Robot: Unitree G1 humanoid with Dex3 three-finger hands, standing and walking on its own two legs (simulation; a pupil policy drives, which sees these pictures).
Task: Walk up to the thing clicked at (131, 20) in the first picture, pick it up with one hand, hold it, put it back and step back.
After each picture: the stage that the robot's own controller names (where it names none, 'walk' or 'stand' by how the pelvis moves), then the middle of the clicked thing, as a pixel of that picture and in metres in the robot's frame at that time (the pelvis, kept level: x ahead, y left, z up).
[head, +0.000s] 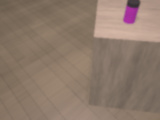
stand; (131, 11) +0.82 -0.22 +0.03
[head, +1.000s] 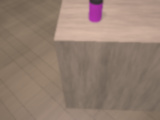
rise first; (95, 8) +0.75 +0.00 +0.06
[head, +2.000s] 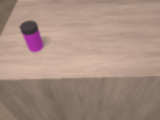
stand; (32, 37) +0.54 +0.26 +0.05
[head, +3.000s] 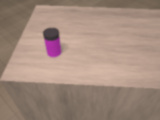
stand; (52, 42) +0.56 +0.17 +0.03
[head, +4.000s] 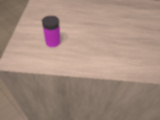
stand; (51, 32) +0.57 +0.16 +0.03
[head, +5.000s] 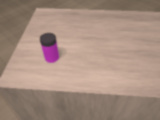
stand; (50, 48) +0.53 +0.17 +0.02
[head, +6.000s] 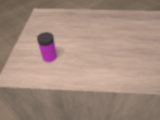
stand; (47, 47) +0.54 +0.18 +0.02
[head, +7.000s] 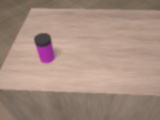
stand; (45, 48) +0.53 +0.19 +0.02
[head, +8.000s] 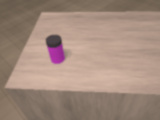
rise first; (55, 49) +0.53 +0.18 +0.03
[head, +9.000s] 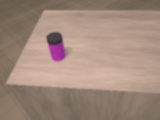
go down; (56, 47) +0.54 +0.18 +0.03
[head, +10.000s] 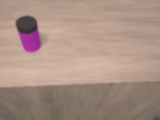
go down; (29, 35) +0.52 +0.17 +0.05
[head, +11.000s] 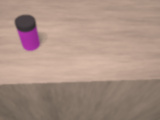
approach; (28, 33) +0.53 +0.18 +0.05
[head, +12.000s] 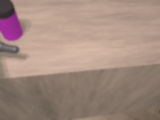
close in; (7, 21) +0.53 +0.20 +0.09
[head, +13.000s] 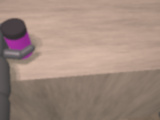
lift; (18, 40) +0.47 +0.18 +0.09
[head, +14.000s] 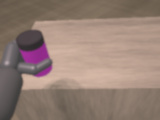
lift; (35, 54) +0.33 +0.15 +0.22
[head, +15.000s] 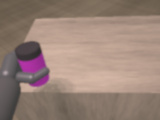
hold; (33, 64) +0.33 +0.17 +0.17
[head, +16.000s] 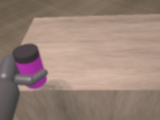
hold; (31, 66) +0.33 +0.17 +0.17
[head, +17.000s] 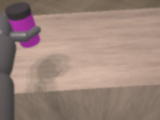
crouch; (24, 26) +0.45 +0.18 +0.23
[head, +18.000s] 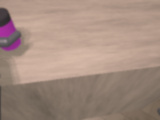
lower; (4, 30) +0.51 +0.20 +0.08
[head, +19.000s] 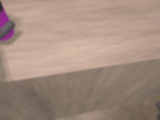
lower; out of the picture +0.53 +0.20 +0.09
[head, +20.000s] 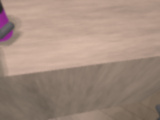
lower; out of the picture +0.52 +0.21 +0.10
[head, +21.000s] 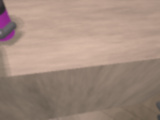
lower; out of the picture +0.52 +0.21 +0.09
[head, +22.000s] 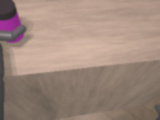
loosen; (8, 22) +0.52 +0.18 +0.09
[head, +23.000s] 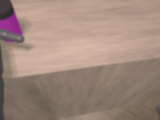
withdraw; (6, 21) +0.52 +0.18 +0.09
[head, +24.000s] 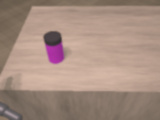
sink last; (54, 48) +0.50 +0.16 +0.06
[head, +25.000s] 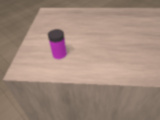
stand; (57, 44) +0.54 +0.17 +0.05
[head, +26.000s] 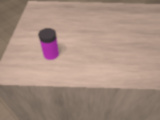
stand; (49, 44) +0.52 +0.17 +0.03
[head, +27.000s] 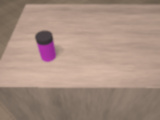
stand; (46, 46) +0.52 +0.18 +0.03
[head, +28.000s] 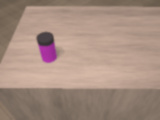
stand; (47, 47) +0.52 +0.18 +0.03
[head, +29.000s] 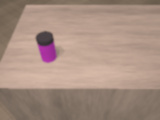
stand; (46, 47) +0.52 +0.18 +0.03
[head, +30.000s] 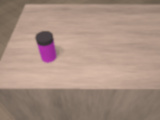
stand; (46, 47) +0.51 +0.17 +0.03
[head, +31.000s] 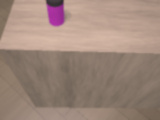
walk; (55, 9) +0.62 +0.13 +0.04
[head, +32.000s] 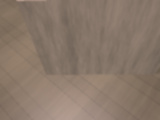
walk; out of the picture +0.97 +0.20 +0.06
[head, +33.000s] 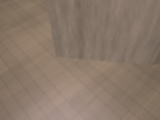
stand; out of the picture +1.27 +0.15 +0.05
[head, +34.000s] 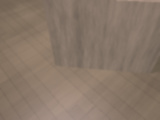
stand; out of the picture +1.24 +0.13 +0.03
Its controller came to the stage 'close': yes
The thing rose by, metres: 0.24
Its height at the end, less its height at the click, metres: +0.00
